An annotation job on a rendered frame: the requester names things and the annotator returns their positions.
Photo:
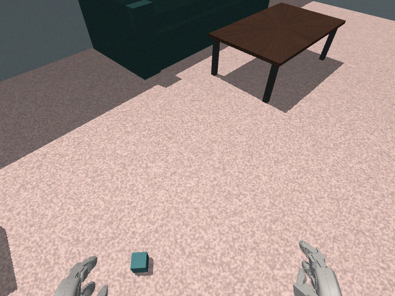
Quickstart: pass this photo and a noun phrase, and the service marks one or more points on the sofa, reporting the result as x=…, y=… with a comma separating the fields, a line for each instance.
x=147, y=36

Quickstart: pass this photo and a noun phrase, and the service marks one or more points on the left robot hand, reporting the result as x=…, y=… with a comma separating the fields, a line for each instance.
x=71, y=286

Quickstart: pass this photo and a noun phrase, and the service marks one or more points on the right robot hand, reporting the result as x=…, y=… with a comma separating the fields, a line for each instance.
x=323, y=278

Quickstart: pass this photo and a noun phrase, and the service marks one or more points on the coffee table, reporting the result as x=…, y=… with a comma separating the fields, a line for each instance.
x=276, y=35

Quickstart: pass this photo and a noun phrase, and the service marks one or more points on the cube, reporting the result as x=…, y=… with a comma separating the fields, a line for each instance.
x=139, y=262

